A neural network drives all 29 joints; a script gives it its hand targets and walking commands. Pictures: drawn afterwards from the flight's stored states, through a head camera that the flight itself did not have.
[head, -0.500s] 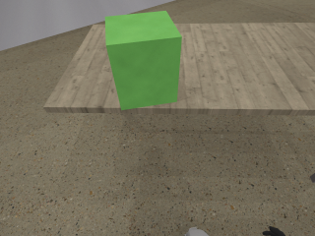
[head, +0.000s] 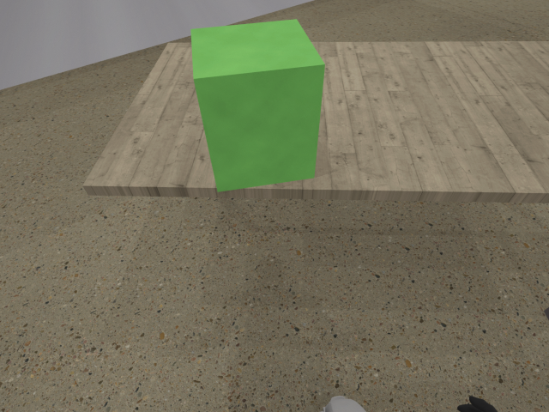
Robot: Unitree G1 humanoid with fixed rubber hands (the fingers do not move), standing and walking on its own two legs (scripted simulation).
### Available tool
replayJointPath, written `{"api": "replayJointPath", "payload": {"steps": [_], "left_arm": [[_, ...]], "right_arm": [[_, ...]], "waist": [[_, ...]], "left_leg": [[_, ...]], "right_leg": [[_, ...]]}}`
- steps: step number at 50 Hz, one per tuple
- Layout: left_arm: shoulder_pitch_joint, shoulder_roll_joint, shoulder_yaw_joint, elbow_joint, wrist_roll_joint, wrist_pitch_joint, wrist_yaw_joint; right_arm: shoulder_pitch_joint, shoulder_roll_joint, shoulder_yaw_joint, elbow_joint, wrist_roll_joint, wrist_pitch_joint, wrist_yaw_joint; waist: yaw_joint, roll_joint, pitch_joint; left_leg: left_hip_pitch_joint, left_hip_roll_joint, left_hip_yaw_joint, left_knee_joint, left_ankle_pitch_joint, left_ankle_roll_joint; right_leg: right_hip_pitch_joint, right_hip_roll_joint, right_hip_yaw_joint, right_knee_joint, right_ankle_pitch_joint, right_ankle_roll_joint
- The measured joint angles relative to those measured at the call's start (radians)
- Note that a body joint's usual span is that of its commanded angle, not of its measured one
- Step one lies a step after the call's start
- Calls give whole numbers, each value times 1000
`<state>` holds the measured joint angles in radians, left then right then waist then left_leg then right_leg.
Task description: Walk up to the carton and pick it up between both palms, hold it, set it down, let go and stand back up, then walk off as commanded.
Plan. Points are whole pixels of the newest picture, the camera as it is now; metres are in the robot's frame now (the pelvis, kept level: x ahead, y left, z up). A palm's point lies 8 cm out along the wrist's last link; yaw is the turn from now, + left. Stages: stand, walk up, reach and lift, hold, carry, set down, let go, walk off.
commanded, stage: walk up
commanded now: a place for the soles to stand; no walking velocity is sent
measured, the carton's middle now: (256, 107) +0.68 +0.06 +0.10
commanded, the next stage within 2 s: none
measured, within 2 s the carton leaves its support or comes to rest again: neither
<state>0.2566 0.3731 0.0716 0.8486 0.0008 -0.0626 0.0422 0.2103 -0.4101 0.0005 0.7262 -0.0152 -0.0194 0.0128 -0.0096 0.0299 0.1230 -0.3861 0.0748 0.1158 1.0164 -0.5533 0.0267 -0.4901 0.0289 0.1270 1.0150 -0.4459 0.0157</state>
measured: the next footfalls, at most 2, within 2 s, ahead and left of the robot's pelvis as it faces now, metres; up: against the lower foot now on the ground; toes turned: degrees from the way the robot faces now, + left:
none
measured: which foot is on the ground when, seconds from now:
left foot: down 0.00-1.00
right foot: down 0.00-1.00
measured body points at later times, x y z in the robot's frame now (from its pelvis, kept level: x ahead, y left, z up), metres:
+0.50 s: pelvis +0.00 -0.01 +0.00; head +0.02 -0.02 +0.45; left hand +0.09 +0.31 -0.10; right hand +0.12 -0.31 -0.10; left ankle +0.00 +0.10 -0.68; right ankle +0.06 -0.16 -0.68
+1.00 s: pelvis +0.00 -0.01 +0.00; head +0.02 -0.01 +0.45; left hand +0.08 +0.31 -0.10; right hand +0.12 -0.31 -0.10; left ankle +0.00 +0.10 -0.68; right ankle +0.06 -0.16 -0.68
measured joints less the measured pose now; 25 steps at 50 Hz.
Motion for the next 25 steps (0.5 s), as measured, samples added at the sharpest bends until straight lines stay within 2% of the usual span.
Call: {"api": "replayJointPath", "payload": {"steps": [3, 6, 11, 14, 18, 21, 25], "left_arm": [[0, 0, 0, 0, 0, 0, 0], [0, -1, 0, 1, 0, -4, 0], [-2, -1, 0, 1, 0, -6, 0], [-2, -1, 0, 1, 0, -1, 0], [-2, 0, 0, 1, 0, 1, 0], [-2, -2, 0, 2, 0, -2, 0], [-2, -2, 0, 2, 0, -5, 0]], "right_arm": [[0, 0, 0, 0, 0, -5, 0], [-7, 0, 0, 0, 0, -1, -1], [-7, 0, 0, 0, 0, 18, -7], [-3, 0, 0, 0, 0, 7, -1], [-2, 0, 0, 0, 0, -4, 0], [-8, 0, 0, 0, 0, -3, -1], [-8, 0, 0, 0, 0, 16, -8]], "waist": [[0, -9, -7], [0, -3, 0], [0, 1, 1], [0, 3, 3], [0, -7, 0], [0, -1, 4], [0, 2, 5]], "left_leg": [[-5, 0, 1, 0, 0, -4], [-4, 14, -1, 0, 3, -12], [-5, 4, -1, -1, 3, -9], [0, -1, -1, -1, 3, -2], [0, -1, 0, -1, 1, -2], [-2, 13, -3, -1, 3, -11], [0, 10, -3, -1, 0, -9]], "right_leg": [[7, -3, -2, -32, 1, -2], [7, 9, -3, -40, 23, 25], [7, 0, -1, -38, 20, 27], [7, 0, -1, -23, 15, 4], [10, 0, -1, -13, -15, -4], [14, 11, -4, -42, 17, 21], [14, 9, -3, -39, 18, 24]]}}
